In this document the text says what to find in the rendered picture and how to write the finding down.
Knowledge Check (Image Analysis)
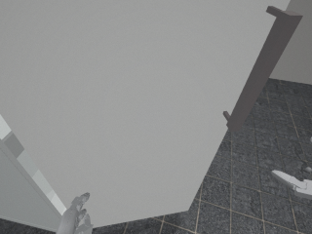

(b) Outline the handle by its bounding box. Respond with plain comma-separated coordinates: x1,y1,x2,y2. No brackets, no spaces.
222,6,303,132

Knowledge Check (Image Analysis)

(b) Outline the robot right hand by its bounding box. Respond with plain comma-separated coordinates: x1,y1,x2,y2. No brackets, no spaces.
271,137,312,200

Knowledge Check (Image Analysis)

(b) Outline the fridge door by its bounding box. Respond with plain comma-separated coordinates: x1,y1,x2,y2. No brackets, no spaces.
0,0,291,228

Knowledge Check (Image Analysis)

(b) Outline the robot left hand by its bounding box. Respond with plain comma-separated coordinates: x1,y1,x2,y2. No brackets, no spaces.
56,192,94,234

